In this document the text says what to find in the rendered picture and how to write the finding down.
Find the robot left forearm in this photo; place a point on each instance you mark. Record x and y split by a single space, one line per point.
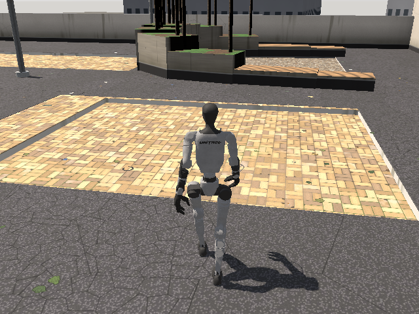
182 179

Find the right robot shin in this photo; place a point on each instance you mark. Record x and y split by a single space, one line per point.
219 252

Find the robot right hand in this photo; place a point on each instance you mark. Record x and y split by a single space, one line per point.
236 181

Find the right robot thigh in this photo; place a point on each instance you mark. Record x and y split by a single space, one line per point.
223 203

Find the robot right upper arm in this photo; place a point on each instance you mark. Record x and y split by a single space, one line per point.
232 148

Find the robot left hand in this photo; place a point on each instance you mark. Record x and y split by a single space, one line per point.
177 200

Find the robot left upper arm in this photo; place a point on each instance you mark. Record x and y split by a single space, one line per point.
187 148

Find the robot right forearm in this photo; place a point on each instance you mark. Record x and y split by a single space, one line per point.
236 170

